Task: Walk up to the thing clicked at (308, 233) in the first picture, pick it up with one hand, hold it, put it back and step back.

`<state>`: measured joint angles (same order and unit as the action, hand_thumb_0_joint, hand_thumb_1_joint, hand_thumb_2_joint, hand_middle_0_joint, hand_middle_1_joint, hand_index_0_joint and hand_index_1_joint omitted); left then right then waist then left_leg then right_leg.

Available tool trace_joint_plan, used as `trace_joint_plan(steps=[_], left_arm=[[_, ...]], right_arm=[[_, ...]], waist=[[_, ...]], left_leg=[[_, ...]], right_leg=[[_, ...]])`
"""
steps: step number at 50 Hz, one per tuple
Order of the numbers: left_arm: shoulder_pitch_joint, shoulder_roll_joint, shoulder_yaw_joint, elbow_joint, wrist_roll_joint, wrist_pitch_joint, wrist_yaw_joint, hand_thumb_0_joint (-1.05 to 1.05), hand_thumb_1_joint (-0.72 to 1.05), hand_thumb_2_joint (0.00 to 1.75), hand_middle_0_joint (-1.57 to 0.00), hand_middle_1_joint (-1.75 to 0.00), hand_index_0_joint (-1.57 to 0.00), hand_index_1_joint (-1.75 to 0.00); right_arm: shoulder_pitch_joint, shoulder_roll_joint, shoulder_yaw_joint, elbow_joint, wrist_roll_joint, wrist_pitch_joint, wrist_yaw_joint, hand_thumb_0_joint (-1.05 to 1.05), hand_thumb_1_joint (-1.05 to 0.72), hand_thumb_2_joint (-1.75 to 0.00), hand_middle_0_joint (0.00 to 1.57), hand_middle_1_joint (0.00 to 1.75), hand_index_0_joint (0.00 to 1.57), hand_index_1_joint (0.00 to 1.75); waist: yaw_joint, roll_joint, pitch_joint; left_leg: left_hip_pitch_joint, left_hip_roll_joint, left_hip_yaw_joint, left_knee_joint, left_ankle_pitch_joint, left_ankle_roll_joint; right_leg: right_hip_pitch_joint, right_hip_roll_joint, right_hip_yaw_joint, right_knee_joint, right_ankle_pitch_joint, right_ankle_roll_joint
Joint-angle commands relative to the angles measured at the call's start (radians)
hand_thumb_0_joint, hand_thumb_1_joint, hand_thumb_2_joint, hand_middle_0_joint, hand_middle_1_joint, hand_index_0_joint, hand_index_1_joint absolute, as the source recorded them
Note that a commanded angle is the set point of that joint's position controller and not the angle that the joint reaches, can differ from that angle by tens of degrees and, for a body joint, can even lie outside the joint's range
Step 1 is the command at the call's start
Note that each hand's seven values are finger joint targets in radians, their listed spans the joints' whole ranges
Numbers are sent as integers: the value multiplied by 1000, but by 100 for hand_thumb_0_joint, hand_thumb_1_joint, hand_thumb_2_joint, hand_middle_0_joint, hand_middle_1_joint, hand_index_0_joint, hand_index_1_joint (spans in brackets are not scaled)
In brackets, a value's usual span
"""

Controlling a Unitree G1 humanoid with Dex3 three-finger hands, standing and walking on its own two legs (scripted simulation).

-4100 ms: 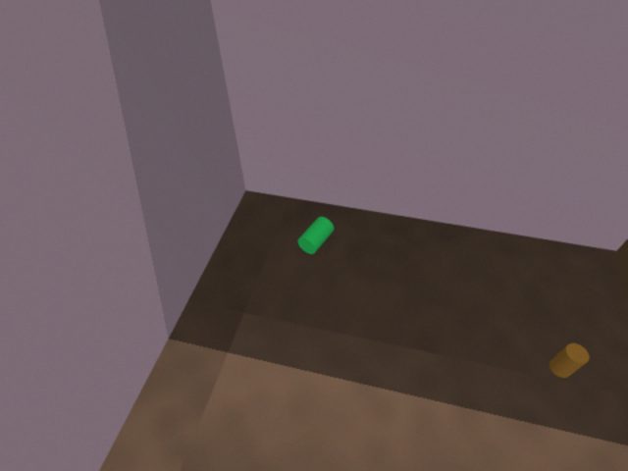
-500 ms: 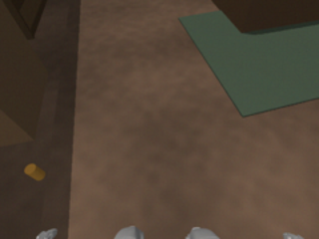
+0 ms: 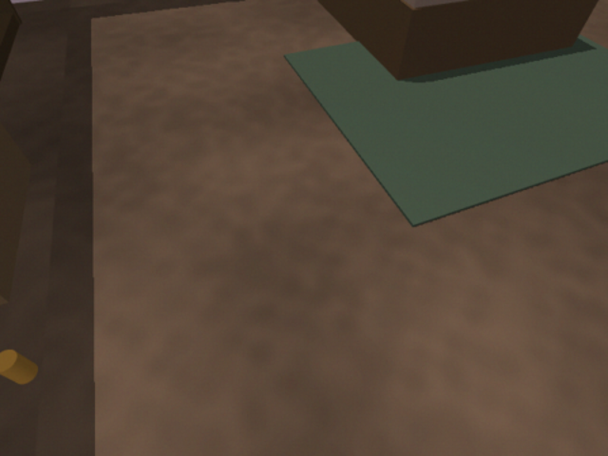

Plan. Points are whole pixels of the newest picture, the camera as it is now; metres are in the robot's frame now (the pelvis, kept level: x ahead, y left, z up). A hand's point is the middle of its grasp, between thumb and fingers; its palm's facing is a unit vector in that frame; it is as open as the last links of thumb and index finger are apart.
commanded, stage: walk up
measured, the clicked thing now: out of the picture -0.50 +0.91 -0.71
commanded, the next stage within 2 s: stand in 0.74 s
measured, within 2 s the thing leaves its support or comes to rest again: neither
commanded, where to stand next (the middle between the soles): +0.07 +0.03 m, yaw -1 degrees
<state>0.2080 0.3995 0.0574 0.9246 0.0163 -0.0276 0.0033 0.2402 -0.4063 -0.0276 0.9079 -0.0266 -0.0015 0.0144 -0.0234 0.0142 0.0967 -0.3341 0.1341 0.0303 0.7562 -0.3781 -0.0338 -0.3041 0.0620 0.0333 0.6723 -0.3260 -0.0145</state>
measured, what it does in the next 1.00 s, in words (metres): stands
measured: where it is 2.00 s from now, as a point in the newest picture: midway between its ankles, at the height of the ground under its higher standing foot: outside the picture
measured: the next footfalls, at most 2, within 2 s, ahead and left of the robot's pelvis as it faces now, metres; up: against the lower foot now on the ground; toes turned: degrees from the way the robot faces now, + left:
none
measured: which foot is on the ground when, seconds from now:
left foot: down 0.00-1.00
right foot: down 0.00-1.00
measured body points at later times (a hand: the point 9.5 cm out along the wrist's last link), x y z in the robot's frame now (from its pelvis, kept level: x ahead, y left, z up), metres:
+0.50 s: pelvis +0.02 +0.01 +0.02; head +0.03 +0.00 +0.47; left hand +0.14 +0.31 -0.10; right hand +0.09 -0.30 -0.11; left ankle +0.02 +0.15 -0.71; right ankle +0.02 -0.12 -0.71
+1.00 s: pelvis +0.01 +0.01 +0.03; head +0.03 +0.01 +0.48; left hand +0.13 +0.30 -0.10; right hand +0.07 -0.30 -0.10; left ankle +0.02 +0.15 -0.71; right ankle +0.02 -0.12 -0.71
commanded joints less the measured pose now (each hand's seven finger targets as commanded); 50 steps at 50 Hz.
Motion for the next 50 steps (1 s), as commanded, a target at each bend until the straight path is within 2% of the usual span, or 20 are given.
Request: trace_joint_plan(steps=[1, 2, 3, 5, 6, 7, 8, 9, 10, 12, 13, 16, 19, 25, 32, 36, 37, 40, 47, 50], left_arm=[[-9, 304, 65, -53, 13, -41, 23, 0, 90, 90, -20, -30, -20, -30], [-47, 287, 57, -58, 6, -36, 20, 0, 90, 90, -20, -30, -20, -30], [-78, 259, 45, -56, 3, -33, 16, 0, 90, 90, -20, -30, -20, -30], [-128, 215, 32, -54, -3, -32, 14, 0, 90, 90, -20, -30, -20, -30], [-120, 193, 24, -47, -9, -30, 12, 0, 90, 90, -20, -30, -20, -30], [-96, 176, 15, -33, -14, -27, 9, 0, 90, 90, -20, -30, -20, -30], [-61, 177, 15, -8, -14, -25, 9, 0, 90, 90, -20, -30, -20, -30], [-35, 180, 16, 15, -11, -25, 10, 0, 90, 90, -20, -30, -20, -30], [-38, 186, 17, 30, -6, -29, 11, 0, 90, 90, -20, -30, -20, -30], [-79, 210, 17, 37, -4, -40, 9, 0, 90, 90, -20, -30, -20, -30], [-97, 220, 18, 41, -10, -41, 11, 0, 90, 90, -20, -30, -20, -30], [-123, 185, 3, 54, -19, -38, 12, 0, 90, 90, -20, -30, -20, -30], [-112, 178, 0, 85, -23, -35, 15, 0, 90, 90, -20, -30, -20, -30], [-154, 165, -8, 114, -20, -24, 15, 0, 90, 90, -20, -30, -20, -30], [-189, 164, -11, 132, -13, -20, 13, 0, 90, 90, -20, -30, -20, -30], [-198, 165, -11, 133, -11, -21, 12, 0, 90, 90, -20, -30, -20, -30], [-212, 175, -15, 143, -10, -21, 12, 0, 90, 90, -20, -30, -20, -30], [-195, 166, -14, 151, -16, -16, 10, 0, 90, 90, -20, -30, -20, -30], [-199, 161, -16, 168, -13, -5, 7, 0, 90, 90, -20, -30, -20, -30], [-194, 158, -18, 167, -10, -8, 6, 0, 90, 90, -20, -30, -20, -30]], right_arm=[[-68, -172, -44, -79, 9, -16, -22, 0, -90, -90, 20, 30, 20, 30], [-41, -188, -54, -56, 7, -20, -22, 0, -90, -90, 20, 30, 20, 30], [-36, -188, -54, -43, 15, -28, -18, 0, -90, -90, 20, 30, 20, 30], [9, -169, -48, -4, 23, -42, -15, 0, -90, -90, 20, 30, 20, 30], [15, -189, -53, 6, 19, -46, -16, 0, -90, -90, 20, 30, 20, 30], [-25, -215, -54, -3, 12, -48, -16, 0, -90, -90, 20, 30, 20, 30], [-70, -229, -51, -8, 14, -46, -13, 0, -90, -90, 20, 30, 20, 30], [-107, -234, -48, -6, 16, -41, -9, 0, -90, -90, 20, 30, 20, 30], [-123, -216, -41, 0, 15, -36, -7, 0, -90, -90, 20, 30, 20, 30], [-115, -183, -30, 17, 19, -35, -6, 0, -90, -90, 20, 30, 20, 30], [-96, -181, -27, 35, 18, -37, -8, 0, -90, -90, 20, 30, 20, 30], [-103, -196, -31, 68, 21, -45, -9, 0, -90, -90, 20, 30, 20, 30], [-134, -190, -28, 80, 27, -45, -11, 0, -90, -90, 20, 30, 20, 30], [-178, -177, -32, 112, 26, -34, -13, 0, -90, -90, 20, 30, 20, 30], [-211, -167, -29, 131, 22, -30, -8, 0, -90, -90, 20, 30, 20, 30], [-209, -164, -31, 140, 20, -30, -7, 0, -90, -90, 20, 30, 20, 30], [-215, -154, -28, 144, 23, -30, -11, 0, -90, -90, 20, 30, 20, 30], [-220, -166, -30, 154, 21, -31, -17, 0, -90, -90, 20, 30, 20, 30], [-219, -157, -26, 174, 16, -31, -17, 0, -90, -90, 20, 30, 20, 30], [-220, -163, -28, 180, 16, -31, -15, 0, -90, -90, 20, 30, 20, 30]], waist=[[35, -76, -91], [9, -72, -69], [-12, -68, -67], [-34, -86, -97], [-26, -53, -107], [-5, -12, -106], [24, -4, -106], [46, 8, -85], [47, -16, -74], [18, -62, -88], [6, -60, -90], [4, -12, -128], [20, -32, -164], [19, -20, -141], [14, -23, -114], [8, -26, -131], [0, -42, -136], [8, -26, -170], [9, 1, -142], [12, -5, -140]], left_leg=[[-134, -52, -50, 88, -185, 54], [-31, -46, -55, 61, -163, 60], [6, -57, -44, -23, -125, 71], [112, -39, -56, -199, 114, 83], [154, -7, -116, -260, 142, 101], [127, 40, -205, -315, 80, 131], [71, 82, -254, -333, -19, 158], [23, 90, -239, -330, -71, 161], [-7, 57, -190, -307, -53, 136], [40, -38, -66, -225, 68, 84], [73, -47, -49, -219, 95, 73], [164, -7, -73, -296, 232, 86], [194, 10, -62, -288, 349, 97], [195, 12, -57, -350, 235, 90], [215, 7, -36, -393, 177, 77], [256, 3, -22, -403, 183, 70], [233, 6, -60, -423, 273, 59], [298, 13, -50, -426, 354, 54], [250, 6, -63, -492, 201, 45], [262, 10, -69, -493, 213, 47]], right_leg=[[63, -350, 537, -284, -22, -220], [-41, -330, 489, -266, -32, -221], [-53, -278, 391, -252, -14, -183], [-60, -183, 232, -177, 90, -98], [-90, -144, 190, -129, 131, -67], [-86, -90, 138, -90, 110, -43], [-40, -61, 108, -84, -3, -38], [12, -60, 101, -114, -68, -40], [57, -82, 147, -170, -48, -49], [49, -152, 254, -228, 74, -75], [27, -176, 277, -239, 113, -84], [39, -139, 178, -186, 310, -52], [98, -127, 148, -179, 393, -34], [104, -125, 153, -218, 306, -32], [89, -130, 168, -276, 285, -23], [86, -137, 177, -298, 294, -25], [127, -155, 153, -315, 376, -14], [139, -155, 147, -313, 440, -9], [156, -153, 137, -365, 279, -4], [146, -156, 132, -376, 280, -2]])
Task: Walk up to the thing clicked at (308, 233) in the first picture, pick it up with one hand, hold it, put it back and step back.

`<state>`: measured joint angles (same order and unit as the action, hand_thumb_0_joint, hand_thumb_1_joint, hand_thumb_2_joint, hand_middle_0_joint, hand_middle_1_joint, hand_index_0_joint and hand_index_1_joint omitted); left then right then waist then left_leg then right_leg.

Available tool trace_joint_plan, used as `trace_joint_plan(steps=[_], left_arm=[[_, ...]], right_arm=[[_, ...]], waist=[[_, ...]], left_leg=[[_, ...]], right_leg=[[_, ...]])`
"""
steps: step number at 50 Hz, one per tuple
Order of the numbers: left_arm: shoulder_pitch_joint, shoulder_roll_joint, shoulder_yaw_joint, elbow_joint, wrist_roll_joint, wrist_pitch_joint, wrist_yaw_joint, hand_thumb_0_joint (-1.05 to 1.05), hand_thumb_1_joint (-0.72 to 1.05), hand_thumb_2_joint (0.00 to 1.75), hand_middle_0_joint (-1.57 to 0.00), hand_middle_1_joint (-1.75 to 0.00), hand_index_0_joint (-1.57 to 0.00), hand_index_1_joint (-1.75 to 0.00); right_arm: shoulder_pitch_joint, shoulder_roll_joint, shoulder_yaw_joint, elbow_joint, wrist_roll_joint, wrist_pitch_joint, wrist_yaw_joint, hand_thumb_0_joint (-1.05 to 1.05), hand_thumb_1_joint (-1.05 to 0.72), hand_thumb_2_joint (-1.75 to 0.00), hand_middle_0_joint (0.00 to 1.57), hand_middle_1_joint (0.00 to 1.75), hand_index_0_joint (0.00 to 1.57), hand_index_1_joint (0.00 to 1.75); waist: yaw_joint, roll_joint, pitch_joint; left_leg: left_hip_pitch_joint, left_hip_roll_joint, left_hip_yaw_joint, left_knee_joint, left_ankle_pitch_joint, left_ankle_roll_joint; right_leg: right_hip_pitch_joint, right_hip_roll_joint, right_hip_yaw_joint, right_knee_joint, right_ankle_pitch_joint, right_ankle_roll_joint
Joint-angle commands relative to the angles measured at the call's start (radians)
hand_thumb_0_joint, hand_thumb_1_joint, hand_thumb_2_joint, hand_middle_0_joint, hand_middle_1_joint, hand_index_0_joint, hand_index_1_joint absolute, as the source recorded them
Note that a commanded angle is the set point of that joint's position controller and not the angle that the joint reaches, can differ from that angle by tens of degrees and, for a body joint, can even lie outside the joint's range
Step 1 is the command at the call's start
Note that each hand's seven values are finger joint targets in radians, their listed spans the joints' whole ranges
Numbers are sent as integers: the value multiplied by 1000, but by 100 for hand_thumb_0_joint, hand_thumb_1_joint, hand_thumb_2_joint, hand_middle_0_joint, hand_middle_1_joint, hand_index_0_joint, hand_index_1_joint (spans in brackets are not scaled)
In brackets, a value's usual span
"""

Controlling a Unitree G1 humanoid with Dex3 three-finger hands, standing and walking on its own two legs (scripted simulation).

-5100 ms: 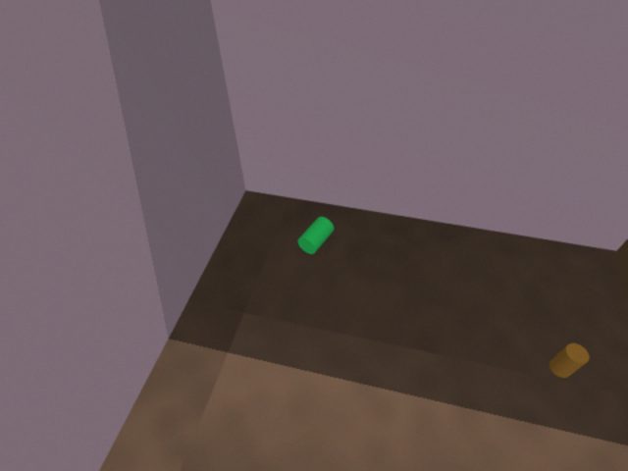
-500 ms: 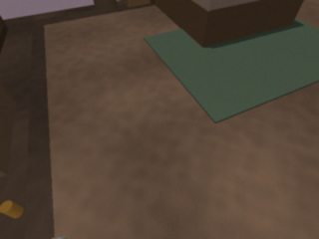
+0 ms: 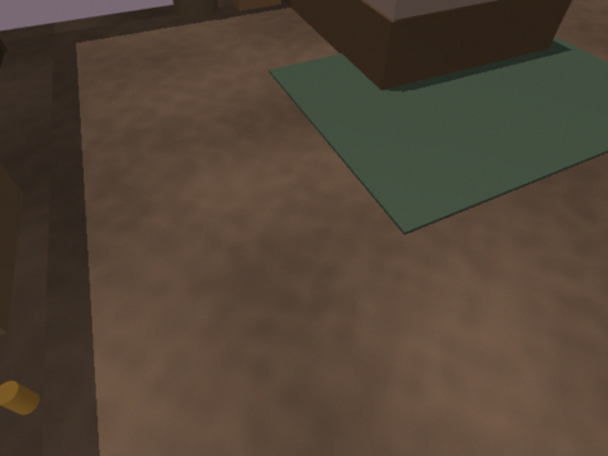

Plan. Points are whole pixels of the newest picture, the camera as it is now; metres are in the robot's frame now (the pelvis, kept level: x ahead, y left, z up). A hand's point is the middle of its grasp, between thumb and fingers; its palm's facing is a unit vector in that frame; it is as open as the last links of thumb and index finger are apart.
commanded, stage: stand
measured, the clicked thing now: out of the picture -0.55 +0.87 -0.74
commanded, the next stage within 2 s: none
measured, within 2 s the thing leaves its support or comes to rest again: neither
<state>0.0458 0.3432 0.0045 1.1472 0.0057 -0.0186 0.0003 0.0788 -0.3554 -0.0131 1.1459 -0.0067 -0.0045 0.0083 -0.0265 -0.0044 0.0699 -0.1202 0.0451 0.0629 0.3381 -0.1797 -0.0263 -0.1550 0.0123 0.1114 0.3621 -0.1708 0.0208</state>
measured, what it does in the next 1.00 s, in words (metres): stands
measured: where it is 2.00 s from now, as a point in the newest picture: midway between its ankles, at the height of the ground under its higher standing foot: outside the picture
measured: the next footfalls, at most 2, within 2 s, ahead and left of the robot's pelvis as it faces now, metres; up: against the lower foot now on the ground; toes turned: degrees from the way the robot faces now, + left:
none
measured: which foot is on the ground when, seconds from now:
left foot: down 0.00-1.00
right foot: down 0.00-1.00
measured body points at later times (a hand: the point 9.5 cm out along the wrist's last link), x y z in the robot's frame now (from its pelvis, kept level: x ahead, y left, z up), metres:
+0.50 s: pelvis +0.00 +0.00 +0.00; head +0.01 +0.01 +0.45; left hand +0.06 +0.31 -0.13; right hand +0.08 -0.30 -0.13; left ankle +0.00 +0.13 -0.75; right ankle +0.02 -0.13 -0.75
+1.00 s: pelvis +0.00 +0.01 +0.00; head +0.02 +0.01 +0.45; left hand +0.07 +0.31 -0.13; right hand +0.09 -0.29 -0.13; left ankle +0.00 +0.13 -0.75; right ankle +0.02 -0.13 -0.75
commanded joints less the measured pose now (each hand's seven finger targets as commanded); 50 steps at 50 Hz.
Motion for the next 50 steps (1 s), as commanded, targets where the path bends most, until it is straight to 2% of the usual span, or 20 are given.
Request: trace_joint_plan(steps=[1, 5, 9, 15, 16, 19, 22, 24, 27, 29, 32, 38, 41, 42, 48, 50], left_arm=[[-40, 218, 36, -57, 2, -18, 10, 0, 90, 90, -20, -30, -20, -30], [-26, 219, 34, -53, 1, -22, 10, 0, 90, 90, -20, -30, -20, -30], [-13, 216, 35, -53, 1, -20, 11, 0, 90, 90, -20, -30, -20, -30], [2, 220, 34, -55, 2, -23, 10, 0, 90, 90, -20, -30, -20, -30], [-1, 222, 35, -55, 2, -23, 11, 0, 90, 90, -20, -30, -20, -30], [9, 216, 33, -58, 3, -24, 11, 0, 90, 90, -20, -30, -20, -30], [10, 222, 35, -58, 0, -22, 11, 0, 90, 90, -20, -30, -20, -30], [13, 219, 33, -58, -1, -19, 11, 0, 90, 90, -20, -30, -20, -30], [25, 215, 32, -60, 3, -19, 9, 0, 90, 90, -20, -30, -20, -30], [29, 217, 31, -58, 1, -18, 9, 0, 90, 90, -20, -30, -20, -30], [20, 220, 32, -62, 1, -15, 9, 0, 90, 90, -20, -30, -20, -30], [30, 218, 30, -65, 3, -21, 10, 0, 90, 90, -20, -30, -20, -30], [23, 219, 30, -67, 0, -17, 11, 0, 90, 90, -20, -30, -20, -30], [28, 217, 29, -67, 0, -16, 10, 0, 90, 90, -20, -30, -20, -30], [34, 217, 31, -67, 3, -15, 11, 0, 90, 90, -20, -30, -20, -30], [28, 224, 32, -65, 1, -14, 10, 0, 90, 90, -20, -30, -20, -30]], right_arm=[[-55, -210, -44, -59, -4, -27, -8, 0, -90, -90, 20, 30, 20, 30], [-43, -207, -44, -52, -5, -25, -6, 0, -90, -90, 20, 30, 20, 30], [-48, -209, -45, -54, -4, -23, -6, 0, -90, -90, 20, 30, 20, 30], [-36, -205, -44, -57, -4, -23, -3, 0, -90, -90, 20, 30, 20, 30], [-35, -202, -43, -55, -5, -22, -3, 0, -90, -90, 20, 30, 20, 30], [-37, -206, -43, -60, -4, -23, -4, 0, -90, -90, 20, 30, 20, 30], [-29, -202, -40, -58, -4, -24, -5, 0, -90, -90, 20, 30, 20, 30], [-28, -206, -39, -56, -4, -23, -6, 0, -90, -90, 20, 30, 20, 30], [-35, -210, -41, -61, -3, -24, -7, 0, -90, -90, 20, 30, 20, 30], [-31, -205, -38, -59, -3, -25, -6, 0, -90, -90, 20, 30, 20, 30], [-23, -211, -40, -57, -4, -22, -7, 0, -90, -90, 20, 30, 20, 30], [-25, -209, -41, -62, -2, -25, -7, 0, -90, -90, 20, 30, 20, 30], [-24, -211, -39, -58, -1, -25, -7, 0, -90, -90, 20, 30, 20, 30], [-21, -210, -38, -59, -2, -24, -6, 0, -90, -90, 20, 30, 20, 30], [-24, -213, -39, -63, 0, -21, -7, 0, -90, -90, 20, 30, 20, 30], [-25, -205, -36, -64, 0, -21, -6, 0, -90, -90, 20, 30, 20, 30]], waist=[[10, -3, -128], [7, -3, -112], [13, 4, -99], [10, -5, -96], [11, -12, -84], [12, 6, -105], [12, 7, -105], [15, 19, -90], [19, 20, -106], [17, 10, -98], [17, 13, -81], [16, -4, -116], [15, 11, -102], [18, 21, -96], [19, 12, -92], [16, 2, -85]], left_leg=[[52, 100, -101, -68, 24, 41], [61, 96, -100, -62, 26, 39], [47, 93, -104, -70, -26, 43], [42, 93, -109, -65, -7, 45], [36, 89, -111, -66, -10, 42], [46, 96, -112, -60, 29, 47], [41, 91, -112, -62, 53, 44], [21, 90, -117, -72, 7, 43], [39, 95, -117, -65, 49, 47], [37, 92, -121, -68, 56, 42], [6, 89, -124, -86, -37, 44], [52, 93, -118, -49, 108, 47], [37, 89, -121, -59, 84, 44], [23, 87, -121, -69, 47, 44], [26, 87, -122, -68, 50, 44], [14, 85, -127, -77, 25, 42]], right_leg=[[3, -110, 50, -65, 132, -37], [-17, -115, 54, -83, 123, -36], [-29, -112, 52, -94, 87, -35], [-20, -117, 48, -95, 85, -34], [-33, -115, 50, -102, 57, -33], [-11, -122, 44, -90, 127, -34], [-2, -119, 38, -84, 137, -33], [-5, -117, 37, -95, 79, -33], [3, -122, 33, -85, 126, -36], [2, -117, 26, -79, 113, -34], [-4, -117, 29, -91, 37, -35], [18, -129, 27, -75, 168, -36], [18, -125, 24, -80, 146, -35], [15, -124, 22, -85, 113, -33], [15, -123, 20, -80, 119, -34], [18, -121, 20, -81, 87, -35]])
